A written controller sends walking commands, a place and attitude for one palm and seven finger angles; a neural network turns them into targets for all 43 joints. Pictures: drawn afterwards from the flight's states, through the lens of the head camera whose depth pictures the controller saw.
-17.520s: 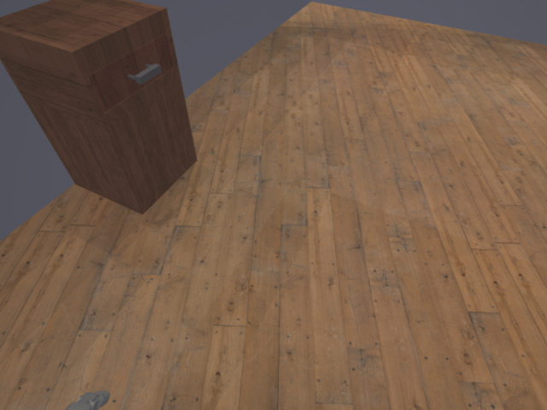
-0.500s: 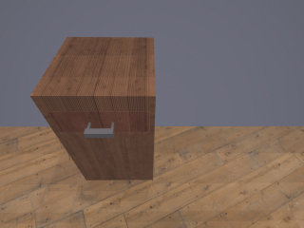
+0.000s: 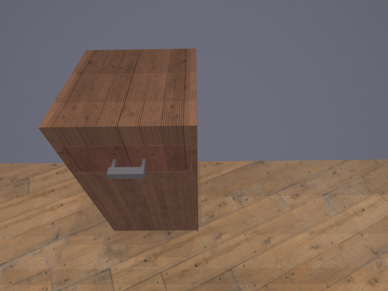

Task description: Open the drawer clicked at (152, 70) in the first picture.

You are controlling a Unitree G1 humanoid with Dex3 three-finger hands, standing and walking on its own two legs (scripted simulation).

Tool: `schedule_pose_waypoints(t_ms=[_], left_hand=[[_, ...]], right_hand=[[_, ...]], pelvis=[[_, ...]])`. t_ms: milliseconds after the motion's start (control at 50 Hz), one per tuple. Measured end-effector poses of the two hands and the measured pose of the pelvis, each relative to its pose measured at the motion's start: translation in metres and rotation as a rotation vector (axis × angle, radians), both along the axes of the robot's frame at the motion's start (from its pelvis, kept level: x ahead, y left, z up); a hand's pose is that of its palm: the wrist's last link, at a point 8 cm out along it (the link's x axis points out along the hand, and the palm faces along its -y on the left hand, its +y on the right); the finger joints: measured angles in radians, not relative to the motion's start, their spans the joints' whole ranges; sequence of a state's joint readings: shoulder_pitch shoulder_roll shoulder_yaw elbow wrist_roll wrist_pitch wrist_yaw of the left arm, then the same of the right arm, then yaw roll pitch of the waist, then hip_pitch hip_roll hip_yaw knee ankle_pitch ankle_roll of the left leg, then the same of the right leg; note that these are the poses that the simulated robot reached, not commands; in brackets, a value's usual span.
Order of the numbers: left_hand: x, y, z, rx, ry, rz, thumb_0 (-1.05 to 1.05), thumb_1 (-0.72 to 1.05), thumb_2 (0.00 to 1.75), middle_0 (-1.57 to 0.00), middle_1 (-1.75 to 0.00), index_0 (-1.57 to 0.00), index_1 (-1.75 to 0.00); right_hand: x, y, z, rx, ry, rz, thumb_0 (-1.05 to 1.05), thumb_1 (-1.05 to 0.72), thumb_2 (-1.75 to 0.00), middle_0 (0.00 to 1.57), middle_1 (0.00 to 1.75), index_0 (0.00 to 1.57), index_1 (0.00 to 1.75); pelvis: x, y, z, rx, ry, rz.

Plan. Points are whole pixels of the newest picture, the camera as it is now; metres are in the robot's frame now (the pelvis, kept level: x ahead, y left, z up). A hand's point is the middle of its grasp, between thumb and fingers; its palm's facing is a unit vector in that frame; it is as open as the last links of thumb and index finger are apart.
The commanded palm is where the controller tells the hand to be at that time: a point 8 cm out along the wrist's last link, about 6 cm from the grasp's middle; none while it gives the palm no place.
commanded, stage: look again from close up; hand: left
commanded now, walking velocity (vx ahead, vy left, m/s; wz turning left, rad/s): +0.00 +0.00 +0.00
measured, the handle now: (128, 167) +0.49 +0.25 -0.15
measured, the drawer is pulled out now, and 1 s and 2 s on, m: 0.00 0.00 0.00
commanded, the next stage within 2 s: raise the hand with hooked fingers in 0.42 s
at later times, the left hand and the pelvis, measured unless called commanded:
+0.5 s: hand out of the picture +0.00 +0.23 -0.18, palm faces -0.01 -0.98 -0.19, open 7.3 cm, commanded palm none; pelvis -0.01 +0.05 +0.00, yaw -1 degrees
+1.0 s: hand out of the picture +0.14 +0.25 -0.08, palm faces +0.00 -0.11 -0.99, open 8.9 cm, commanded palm +0.14 +0.27 -0.01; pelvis -0.04 +0.04 -0.05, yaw -2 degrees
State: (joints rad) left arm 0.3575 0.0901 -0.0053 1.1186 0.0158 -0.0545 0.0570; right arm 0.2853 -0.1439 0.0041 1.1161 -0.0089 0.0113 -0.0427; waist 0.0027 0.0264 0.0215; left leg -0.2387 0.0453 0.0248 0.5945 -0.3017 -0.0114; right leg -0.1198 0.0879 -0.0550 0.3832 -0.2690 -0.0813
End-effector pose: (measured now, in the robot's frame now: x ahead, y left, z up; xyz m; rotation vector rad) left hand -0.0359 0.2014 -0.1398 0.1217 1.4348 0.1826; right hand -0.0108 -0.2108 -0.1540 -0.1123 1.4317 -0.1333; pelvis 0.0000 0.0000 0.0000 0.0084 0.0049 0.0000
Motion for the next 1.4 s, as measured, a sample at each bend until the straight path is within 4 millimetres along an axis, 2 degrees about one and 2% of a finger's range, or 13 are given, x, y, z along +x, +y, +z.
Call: schedule_pose_waypoints(t_ms=[180,340,560,660,720,760,820,900,980,1040,1120,1220,1400], left_hand=[[0.017,0.031,-0.01,0.001,-0.067,-0.064,0.0,0.91,0.9,-0.2,-0.3,-0.2,-0.3],[0.037,0.06,-0.007,0.008,-0.126,-0.071,0.01,0.92,0.9,-0.2,-0.3,-0.2,-0.3],[0.036,0.076,-0.002,0.017,-0.096,-0.135,0.01,0.91,0.9,-0.2,-0.3,-0.2,-0.3],[0.132,0.095,0.08,0.365,-0.57,-0.45,0.02,0.9,0.88,-0.21,-0.32,-0.21,-0.32],[0.183,0.092,0.124,0.651,-0.78,-0.7,0.02,0.85,0.87,-0.21,-0.35,-0.21,-0.35],[0.203,0.082,0.143,0.827,-0.88,-0.836,0.02,0.82,0.85,-0.21,-0.37,-0.21,-0.37],[0.206,0.061,0.145,0.947,-0.964,-0.967,0.01,0.76,0.83,-0.21,-0.41,-0.21,-0.41],[0.178,0.042,0.125,0.991,-0.959,-1.056,0.01,0.66,0.79,-0.22,-0.46,-0.22,-0.46],[0.154,0.05,0.11,1.087,-0.886,-1.042,0.0,0.56,0.75,-0.23,-0.52,-0.24,-0.52],[0.155,0.062,0.117,1.17,-0.861,-0.991,0.0,0.48,0.72,-0.25,-0.57,-0.25,-0.57],[0.177,0.068,0.141,1.222,-0.856,-0.936,0.0,0.38,0.68,-0.26,-0.63,-0.26,-0.63],[0.208,0.056,0.165,1.156,-0.846,-0.975,0.0,0.27,0.63,-0.27,-0.7,-0.27,-0.7],[0.231,0.046,0.178,1.078,-0.884,-1.092,0.0,0.07,0.54,-0.28,-0.84,-0.28,-0.84]], right_hand=[[0.01,0.005,0.002,-0.045,-0.125,-0.024,0.01,-0.93,-0.9,0.2,0.3,0.2,0.3],[-0.007,0.029,0.008,-0.038,-0.084,0.018,0.01,-0.93,-0.9,0.2,0.3,0.2,0.3],[-0.018,0.054,0.009,-0.019,-0.057,0.005,0.0,-0.91,-0.9,0.2,0.3,0.2,0.3],[0.028,0.036,0.017,-0.096,-0.381,0.013,0.02,-0.93,-0.9,0.21,0.3,0.2,0.3],[0.071,0.024,0.022,-0.109,-0.528,0.06,0.02,-0.92,-0.9,0.21,0.3,0.2,0.3],[0.102,0.017,0.029,-0.109,-0.608,0.078,0.02,-0.92,-0.9,0.21,0.3,0.2,0.3],[0.145,0.012,0.046,-0.096,-0.704,0.107,0.01,-0.92,-0.9,0.2,0.3,0.2,0.3],[0.192,0.015,0.066,-0.079,-0.779,0.194,0.01,-0.91,-0.9,0.2,0.3,0.2,0.3],[0.225,0.025,0.069,-0.066,-0.806,0.291,0.01,-0.91,-0.9,0.2,0.3,0.2,0.3],[0.237,0.036,0.064,-0.046,-0.805,0.332,0.01,-0.91,-0.9,0.2,0.3,0.2,0.3],[0.233,0.049,0.053,0.01,-0.774,0.328,0.01,-0.91,-0.9,0.2,0.3,0.2,0.3],[0.202,0.051,0.042,0.064,-0.683,0.272,0.01,-0.91,-0.9,0.2,0.3,0.2,0.3],[0.144,0.0,0.023,-0.019,-0.493,0.167,0.01,-0.9,-0.9,0.21,0.3,0.21,0.3]], pelvis=[[-0.012,0.019,-0.009,-0.031,-0.01,-0.007],[-0.015,0.037,-0.004,-0.013,-0.015,-0.013],[-0.014,0.057,-0.003,-0.015,-0.004,-0.023],[-0.02,0.064,-0.012,0.018,0.041,-0.016],[-0.028,0.066,-0.019,0.008,0.088,-0.021],[-0.031,0.065,-0.025,0.007,0.119,-0.044],[-0.035,0.062,-0.033,0.012,0.148,-0.075],[-0.037,0.053,-0.042,0.021,0.173,-0.076],[-0.038,0.042,-0.051,0.014,0.188,-0.043],[-0.039,0.033,-0.056,0.003,0.176,-0.011],[-0.039,0.025,-0.052,-0.004,0.14,0.013],[-0.033,0.017,-0.036,0.009,0.114,-0.001],[-0.023,0.013,-0.023,0.022,0.123,-0.028]])
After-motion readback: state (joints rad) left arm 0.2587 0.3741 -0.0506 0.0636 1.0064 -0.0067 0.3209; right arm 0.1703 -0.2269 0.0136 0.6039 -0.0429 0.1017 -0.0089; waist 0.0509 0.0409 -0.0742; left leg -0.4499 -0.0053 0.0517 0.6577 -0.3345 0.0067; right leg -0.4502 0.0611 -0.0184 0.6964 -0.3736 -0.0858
